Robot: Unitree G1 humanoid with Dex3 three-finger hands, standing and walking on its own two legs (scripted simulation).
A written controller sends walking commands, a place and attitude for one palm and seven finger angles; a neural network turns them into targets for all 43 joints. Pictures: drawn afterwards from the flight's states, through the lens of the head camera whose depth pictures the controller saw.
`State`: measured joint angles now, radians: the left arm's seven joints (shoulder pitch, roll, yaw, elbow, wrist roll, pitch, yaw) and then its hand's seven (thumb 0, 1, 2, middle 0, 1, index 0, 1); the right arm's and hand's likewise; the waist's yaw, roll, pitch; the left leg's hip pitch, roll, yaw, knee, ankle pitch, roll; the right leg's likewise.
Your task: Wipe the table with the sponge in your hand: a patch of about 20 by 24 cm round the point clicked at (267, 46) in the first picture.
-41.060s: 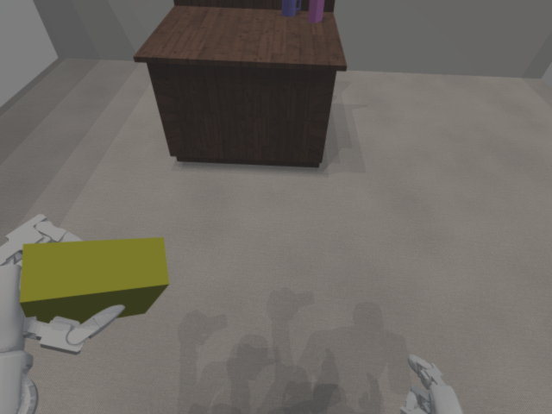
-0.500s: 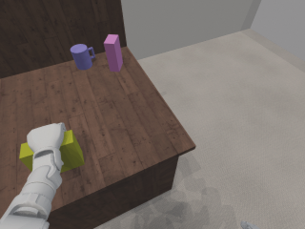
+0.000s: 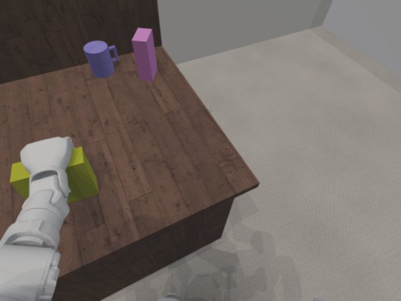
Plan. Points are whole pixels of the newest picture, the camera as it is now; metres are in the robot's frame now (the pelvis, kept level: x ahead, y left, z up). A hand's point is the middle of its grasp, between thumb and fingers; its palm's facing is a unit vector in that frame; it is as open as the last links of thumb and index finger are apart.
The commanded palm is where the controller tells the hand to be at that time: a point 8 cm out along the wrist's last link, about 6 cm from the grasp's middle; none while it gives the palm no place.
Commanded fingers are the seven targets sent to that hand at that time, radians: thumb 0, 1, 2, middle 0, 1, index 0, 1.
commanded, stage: wipe forward along the first lane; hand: left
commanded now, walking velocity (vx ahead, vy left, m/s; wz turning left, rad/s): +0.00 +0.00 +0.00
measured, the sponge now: (62, 185) +0.37 +0.34 -0.05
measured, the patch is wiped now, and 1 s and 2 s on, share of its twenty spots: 0.30 0.40 0.60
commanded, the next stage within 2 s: slide across to the middle lane in 0.32 s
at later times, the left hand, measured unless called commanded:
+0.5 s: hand (56, 151) +0.43 +0.35 -0.01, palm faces -0.12 +0.02 -0.99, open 9.3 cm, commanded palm +0.41 +0.32 +0.03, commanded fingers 0.00 0.10 1.30 -1.20 -1.60 -1.20 -1.60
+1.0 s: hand (81, 145) +0.45 +0.30 +0.00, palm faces -0.12 +0.00 -0.99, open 9.4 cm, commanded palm +0.44 +0.27 +0.04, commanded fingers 0.00 0.10 1.30 -1.20 -1.60 -1.20 -1.60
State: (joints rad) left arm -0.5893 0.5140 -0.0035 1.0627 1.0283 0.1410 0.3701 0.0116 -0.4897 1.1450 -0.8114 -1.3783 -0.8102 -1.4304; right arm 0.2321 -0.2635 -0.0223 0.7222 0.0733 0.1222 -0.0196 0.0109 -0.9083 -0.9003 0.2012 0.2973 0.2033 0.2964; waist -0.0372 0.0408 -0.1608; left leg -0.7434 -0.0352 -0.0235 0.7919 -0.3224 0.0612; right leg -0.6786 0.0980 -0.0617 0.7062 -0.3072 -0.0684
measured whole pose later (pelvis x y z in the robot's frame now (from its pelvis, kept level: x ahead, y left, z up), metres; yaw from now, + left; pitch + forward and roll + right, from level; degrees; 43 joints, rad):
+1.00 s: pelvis +0.03 +0.03 +0.01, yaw +0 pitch +17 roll -4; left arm -0.75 0.39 -0.11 1.17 1.01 0.27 0.41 0.00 -0.48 1.15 -0.79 -1.41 -0.79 -1.47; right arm 0.21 -0.23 -0.03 0.76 0.04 0.16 0.03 0.01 -0.91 -0.90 0.20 0.30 0.20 0.30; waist -0.05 0.04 -0.17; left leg -0.70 -0.05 -0.02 0.75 -0.35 0.09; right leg -0.63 0.08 -0.05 0.64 -0.32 -0.03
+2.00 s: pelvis +0.03 +0.02 +0.01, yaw +0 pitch +13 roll -3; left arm -0.59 0.23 -0.22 1.03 0.97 0.40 0.48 -0.01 -0.45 1.14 -0.76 -1.45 -0.76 -1.51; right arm 0.16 -0.21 -0.02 0.74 0.07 0.19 0.03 0.01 -0.91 -0.90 0.20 0.30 0.20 0.30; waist -0.01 0.03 -0.18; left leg -0.60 -0.06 0.00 0.69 -0.32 0.08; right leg -0.54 0.08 -0.03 0.61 -0.31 -0.04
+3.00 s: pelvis +0.02 +0.00 +0.02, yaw +0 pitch +7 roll -1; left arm -0.22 0.16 -0.38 0.61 0.99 0.55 0.42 0.02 -0.44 1.14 -0.75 -1.46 -0.76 -1.51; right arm 0.07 -0.22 -0.01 0.68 0.08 0.24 0.03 0.01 -0.91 -0.90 0.20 0.30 0.20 0.30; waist 0.06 0.04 -0.17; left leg -0.46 -0.05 0.00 0.65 -0.32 0.06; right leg -0.42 0.08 -0.02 0.62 -0.32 -0.07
